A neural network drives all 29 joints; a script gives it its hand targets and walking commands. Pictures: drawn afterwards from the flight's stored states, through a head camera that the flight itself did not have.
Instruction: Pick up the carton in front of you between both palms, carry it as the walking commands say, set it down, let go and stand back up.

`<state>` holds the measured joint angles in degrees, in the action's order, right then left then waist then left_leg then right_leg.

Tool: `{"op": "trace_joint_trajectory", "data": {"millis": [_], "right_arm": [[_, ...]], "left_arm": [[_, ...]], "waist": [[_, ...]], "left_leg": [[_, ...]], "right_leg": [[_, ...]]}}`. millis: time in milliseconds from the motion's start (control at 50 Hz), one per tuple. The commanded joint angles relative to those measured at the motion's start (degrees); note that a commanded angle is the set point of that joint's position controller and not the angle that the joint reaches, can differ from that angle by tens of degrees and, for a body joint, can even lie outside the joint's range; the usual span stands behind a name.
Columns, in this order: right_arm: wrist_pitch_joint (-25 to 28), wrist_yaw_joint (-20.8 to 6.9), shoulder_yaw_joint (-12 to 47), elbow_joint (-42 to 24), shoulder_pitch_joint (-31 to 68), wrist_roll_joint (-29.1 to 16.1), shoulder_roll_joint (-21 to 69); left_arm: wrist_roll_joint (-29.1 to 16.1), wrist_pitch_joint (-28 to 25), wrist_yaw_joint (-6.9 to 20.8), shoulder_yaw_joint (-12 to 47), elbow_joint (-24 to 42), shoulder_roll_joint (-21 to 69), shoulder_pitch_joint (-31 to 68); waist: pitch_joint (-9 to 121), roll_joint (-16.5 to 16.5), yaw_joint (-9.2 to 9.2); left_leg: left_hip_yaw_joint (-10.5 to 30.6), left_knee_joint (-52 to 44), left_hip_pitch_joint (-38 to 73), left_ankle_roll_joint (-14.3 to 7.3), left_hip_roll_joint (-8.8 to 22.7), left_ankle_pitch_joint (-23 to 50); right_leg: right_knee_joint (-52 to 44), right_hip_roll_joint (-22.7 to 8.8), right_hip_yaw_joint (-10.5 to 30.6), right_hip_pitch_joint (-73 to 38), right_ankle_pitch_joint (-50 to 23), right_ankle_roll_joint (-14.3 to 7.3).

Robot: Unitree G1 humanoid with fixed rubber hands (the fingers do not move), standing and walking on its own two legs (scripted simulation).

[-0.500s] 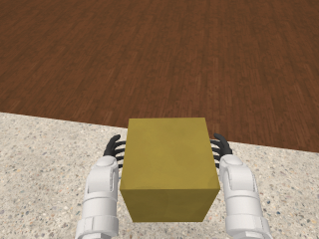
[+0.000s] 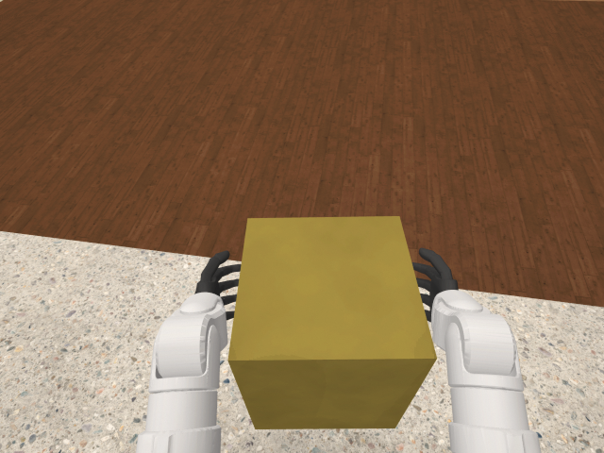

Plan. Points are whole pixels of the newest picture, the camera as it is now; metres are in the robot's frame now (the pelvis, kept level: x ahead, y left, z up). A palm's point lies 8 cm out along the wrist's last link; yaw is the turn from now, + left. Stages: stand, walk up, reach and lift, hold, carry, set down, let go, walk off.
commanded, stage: carry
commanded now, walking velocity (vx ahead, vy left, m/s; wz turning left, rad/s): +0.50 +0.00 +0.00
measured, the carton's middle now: (324, 327) +0.29 -0.01 +0.01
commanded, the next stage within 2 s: none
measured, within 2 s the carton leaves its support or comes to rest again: neither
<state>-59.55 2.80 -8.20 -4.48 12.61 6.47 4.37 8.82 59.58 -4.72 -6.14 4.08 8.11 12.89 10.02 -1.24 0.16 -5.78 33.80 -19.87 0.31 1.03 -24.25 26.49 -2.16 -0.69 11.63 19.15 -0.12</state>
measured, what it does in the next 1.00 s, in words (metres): walks ahead: left foot, then right foot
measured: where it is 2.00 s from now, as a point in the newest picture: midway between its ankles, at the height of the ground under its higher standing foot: (327, 228)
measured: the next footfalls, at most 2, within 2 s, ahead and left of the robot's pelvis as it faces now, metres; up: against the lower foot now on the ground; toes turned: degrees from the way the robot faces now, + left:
left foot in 0.04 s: +0.07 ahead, +0.11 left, +0.00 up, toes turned +7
right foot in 0.32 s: +0.28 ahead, -0.13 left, +0.00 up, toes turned -14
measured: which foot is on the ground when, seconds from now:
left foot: up 0.00-0.02, down 0.04-0.34, up 0.36-0.74, down 0.76-1.00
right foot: down 0.00-0.06, up 0.08-0.30, down 0.32-0.76, up 0.78-1.00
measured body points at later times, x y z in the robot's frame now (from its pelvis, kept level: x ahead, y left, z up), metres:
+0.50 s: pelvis +0.26 -0.05 +0.00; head +0.27 -0.06 +0.45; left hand +0.54 +0.10 +0.08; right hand +0.55 -0.20 +0.08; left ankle +0.21 +0.08 -0.66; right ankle +0.24 -0.12 -0.74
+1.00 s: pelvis +0.60 -0.01 +0.01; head +0.63 -0.01 +0.46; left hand +0.90 +0.11 +0.07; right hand +0.86 -0.20 +0.07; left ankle +0.60 +0.05 -0.74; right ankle +0.59 -0.14 -0.67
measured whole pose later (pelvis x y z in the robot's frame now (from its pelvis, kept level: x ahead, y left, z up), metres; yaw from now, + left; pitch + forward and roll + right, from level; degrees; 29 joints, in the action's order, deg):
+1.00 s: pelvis +0.60 -0.01 +0.01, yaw -5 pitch +5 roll -1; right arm -66.8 5.1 -5.7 -20.5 7.2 5.4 7.5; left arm 6.1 67.8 -4.7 -5.2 20.6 7.5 7.6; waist 2.3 0.2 1.9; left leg -15.2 19.3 -13.5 -4.8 1.2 -11.2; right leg 55.7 -5.0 -5.3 31.9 16.1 -0.8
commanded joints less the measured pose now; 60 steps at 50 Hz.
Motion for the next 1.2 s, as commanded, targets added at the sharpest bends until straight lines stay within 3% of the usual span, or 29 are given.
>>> {"op": "trace_joint_trajectory", "data": {"millis": [0, 20, 40, 60, 80, 100, 140, 180, 240, 280, 300, 320, 340, 360, 400, 420, 480, 560, 660, 720, 740, 760, 780, 800, 860, 920, 1040, 1140, 1180], "right_arm": [[-2.92, -12.59, 42.76, -7.52, 30.09, -23.67, 54.72], [-4.02, -12.36, 42.46, -8.46, 28.14, -23.72, 54.87], [-4.94, -12.01, 41.65, -8.94, 26.15, -23.00, 53.99], [-5.78, -11.54, 41.19, -8.76, 23.17, -21.80, 53.06], [-6.50, -11.08, 40.94, -10.14, 23.03, -20.72, 52.70], [-7.23, -10.68, 41.20, -12.62, 23.21, -20.30, 52.81], [-8.13, -10.45, 42.23, -16.82, 23.70, -21.34, 55.35], [-8.65, -10.68, 43.13, -20.50, 25.77, -22.82, 55.46], [-10.02, -11.15, 43.56, -21.93, 24.73, -24.26, 53.04], [-10.97, -11.37, 43.43, -21.64, 23.50, -24.31, 51.07], [-11.45, -11.49, 43.22, -21.27, 22.73, -24.21, 49.79], [-12.22, -11.73, 43.15, -21.75, 23.97, -24.32, 48.17], [-13.07, -11.95, 43.52, -21.85, 26.58, -25.21, 48.24], [-13.33, -12.23, 43.33, -20.60, 26.88, -25.51, 48.83], [-12.97, -12.69, 42.58, -19.09, 27.13, -25.91, 51.50], [-12.49, -12.73, 42.44, -18.60, 26.63, -25.51, 52.81], [-10.85, -12.14, 42.65, -17.92, 24.50, -23.59, 55.86], [-9.90, -10.74, 42.20, -17.27, 20.11, -20.62, 55.24], [-9.94, -10.84, 42.65, -17.69, 19.41, -20.50, 54.34], [-9.73, -11.48, 42.72, -17.22, 19.14, -21.16, 54.29], [-9.59, -11.76, 42.50, -16.93, 19.02, -21.21, 54.09], [-9.55, -12.02, 42.04, -16.97, 18.72, -21.23, 53.70], [-8.94, -12.39, 42.30, -15.82, 19.84, -21.53, 54.11], [-8.60, -12.50, 42.74, -16.08, 19.46, -22.88, 55.65], [-7.42, -12.52, 44.42, -19.53, 22.90, -24.47, 59.10], [-7.03, -12.70, 45.20, -21.17, 21.84, -25.10, 58.57], [-8.03, -13.11, 44.89, -22.22, 23.47, -25.57, 51.78], [-10.35, -11.05, 42.23, -21.01, 34.42, -25.19, 41.87], [-11.82, -9.79, 40.80, -18.25, 41.44, -25.74, 38.69]], "left_arm": [[-22.83, 3.13, 12.69, 39.55, 11.53, 48.17, 29.27], [-23.41, 4.25, 12.75, 40.01, 12.64, 48.52, 27.32], [-24.00, 5.43, 13.10, 40.23, 13.89, 48.67, 27.07], [-25.10, 6.89, 13.60, 40.82, 15.21, 49.04, 27.68], [-25.83, 7.83, 14.23, 41.33, 15.86, 49.43, 28.67], [-26.46, 8.29, 14.81, 41.24, 15.72, 50.11, 28.15], [-27.14, 8.84, 15.22, 40.83, 16.74, 50.50, 25.80], [-27.28, 9.16, 14.88, 41.11, 19.06, 50.81, 25.46], [-26.35, 9.99, 13.63, 40.12, 20.86, 49.38, 23.42], [-25.15, 10.70, 12.99, 39.14, 20.28, 47.87, 20.92], [-24.47, 11.10, 12.81, 38.52, 19.60, 46.98, 20.28], [-23.36, 11.46, 12.58, 37.65, 18.21, 45.55, 18.82], [-22.67, 11.61, 12.41, 36.89, 16.93, 44.96, 20.15], [-23.31, 11.94, 12.35, 37.13, 17.75, 46.11, 21.13], [-24.42, 11.95, 12.48, 38.13, 18.96, 49.13, 23.65], [-25.04, 11.66, 12.72, 38.98, 19.55, 50.70, 24.89], [-26.70, 10.64, 13.67, 40.76, 20.78, 52.89, 25.74], [-27.50, 10.35, 14.85, 41.18, 20.57, 51.06, 23.41], [-26.29, 10.09, 15.28, 40.75, 18.76, 49.76, 20.42], [-25.81, 9.85, 15.21, 40.82, 19.09, 49.29, 20.41], [-25.60, 9.77, 15.17, 40.93, 19.11, 48.93, 20.49], [-25.63, 9.81, 15.13, 41.11, 19.64, 48.55, 21.51], [-25.84, 9.95, 14.97, 41.88, 21.14, 49.13, 22.71], [-25.87, 9.64, 14.94, 41.91, 21.06, 49.38, 23.40], [-26.50, 8.09, 14.78, 42.42, 21.26, 53.54, 23.69], [-25.24, 7.09, 13.96, 42.34, 20.78, 54.22, 20.19], [-23.86, 7.38, 12.39, 42.35, 21.66, 49.55, 21.85], [-26.24, 10.35, 11.13, 41.67, 22.62, 40.29, 35.78], [-27.01, 11.99, 10.32, 39.47, 19.89, 36.43, 42.30]], "waist": [[9.63, -6.76, -0.78], [11.47, -4.64, -0.39], [12.55, 3.45, 0.72], [11.25, 16.63, 1.18], [7.38, 16.66, 1.55], [5.45, 12.03, 1.72], [7.14, 5.73, 1.86], [7.29, 7.40, 1.34], [6.92, 10.25, 0.81], [8.35, 6.85, -0.19], [10.63, 4.24, -0.65], [11.97, -6.63, -2.30], [10.95, -16.78, -2.47], [9.83, -11.24, -1.70], [10.02, -2.24, -1.34], [9.88, -0.47, -1.14], [8.89, -3.38, -1.23], [5.99, -5.34, -1.30], [1.52, -8.03, -1.50], [6.50, -7.69, -0.10], [9.60, -5.11, 1.01], [13.34, 3.20, 1.98], [16.24, 17.93, 1.30], [14.87, 15.37, 1.16], [13.12, 2.87, 0.92], [13.05, 5.58, 0.69], [5.98, 7.99, 0.82], [1.09, 9.59, 2.92], [1.28, 10.31, 2.03]], "left_leg": [[-5.66, -11.81, 5.10, -0.05, -2.38, 9.42], [-3.43, -13.38, 17.91, -0.46, -0.31, 11.10], [8.50, -17.58, 28.15, -3.43, 8.09, 3.51], [26.73, -19.22, 35.40, -9.82, 20.27, 5.04], [31.86, -18.71, 35.98, -14.74, 24.10, 12.98], [30.20, -18.39, 35.56, -15.39, 24.39, 20.04], [22.53, -19.61, 34.89, -12.36, 22.65, 20.02], [12.57, -20.47, 28.79, -8.60, 17.84, 20.30], [2.71, -18.77, 19.44, -5.86, 13.65, 18.00], [-3.13, -9.71, 9.52, -3.37, 10.64, 18.72], [-6.10, -1.00, 3.51, -1.74, 8.98, 19.07], [-7.74, 14.69, -6.11, 1.40, 4.32, 11.97], [-4.08, 27.42, -20.53, 2.45, -0.89, -3.53], [2.28, 35.06, -24.93, 0.27, 2.75, -5.00], [4.45, 37.39, -26.11, -1.41, 6.68, 0.47], [4.81, 33.83, -24.32, -1.29, 7.64, 4.20], [1.67, 23.62, -20.49, -0.32, 6.21, 9.20], [-2.28, 9.23, -20.65, 0.11, 3.83, 15.06], [-7.91, -3.92, -11.16, -1.93, 1.08, 23.97], [-12.30, -7.61, 6.98, -2.80, -3.23, 21.09], [-10.35, -7.18, 18.68, -2.89, -1.65, 17.05], [9.27, -11.69, 27.74, -5.38, 11.72, 3.94], [34.32, -19.01, 38.76, -13.86, 24.61, 0.40], [35.39, -21.31, 36.48, -14.66, 24.64, 7.83], [18.27, -19.73, 26.69, -10.39, 19.77, 23.73], [9.96, -22.04, 23.98, -8.73, 17.41, 23.00], [0.92, -22.99, 24.23, -8.48, 13.91, 27.57], [-2.29, -19.78, 23.64, -8.16, 12.09, 31.51], [-3.25, -15.35, 22.91, -7.62, 12.29, 35.88]], "right_leg": [[-4.16, -8.78, 6.06, -5.86, -7.13, -5.59], [0.36, -6.68, 1.86, 3.29, -4.39, -4.11], [11.27, -3.40, -4.06, 14.03, -2.23, -1.86], [21.80, 0.30, -7.41, 28.63, 5.44, 0.06], [24.16, -0.26, -5.11, 36.40, 12.78, -0.69], [26.68, -1.99, -3.37, 39.37, 14.73, -0.83], [22.87, -3.37, -2.96, 37.89, 12.70, -0.56], [14.15, -2.05, -5.79, 28.79, 2.82, 0.04], [5.10, 0.78, -11.03, 14.53, -6.21, -0.05], [0.51, 3.35, -15.50, -3.18, -10.80, -0.68], [0.59, 1.28, -13.06, -13.40, -7.29, -1.59], [-8.64, -10.92, 8.28, -19.60, 6.29, -4.81], [-14.49, -22.50, 29.79, -26.26, 5.18, -12.21], [-14.17, -24.15, 30.72, -24.86, -1.22, -13.87], [-11.81, -21.33, 20.87, -21.34, -11.18, -11.77], [-12.68, -19.96, 16.01, -18.94, -13.94, -9.76], [-14.68, -15.87, 5.59, -16.96, -19.12, -7.05], [-14.04, -12.54, -1.95, -18.94, -27.89, -6.94], [-13.03, -10.78, -7.79, -16.63, -37.01, -5.23], [1.55, -8.79, -13.17, -14.05, -47.03, -2.67], [11.45, -7.29, -13.07, -6.82, -39.31, -1.52], [25.57, -5.04, -11.74, 3.46, -22.15, 0.08], [41.36, 2.91, -8.07, 21.42, 4.55, 1.82], [48.72, 0.89, -1.18, 26.07, 7.22, 0.28], [43.75, -5.11, 1.07, 25.02, -0.27, -2.08], [33.19, -4.57, -1.78, 22.06, -2.42, -1.28], [13.72, -3.14, -7.65, 24.90, -11.17, 0.04], [7.92, -1.00, -10.65, 22.77, -15.84, -2.32], [7.20, -0.22, -11.01, 18.39, -14.37, -4.01]]}}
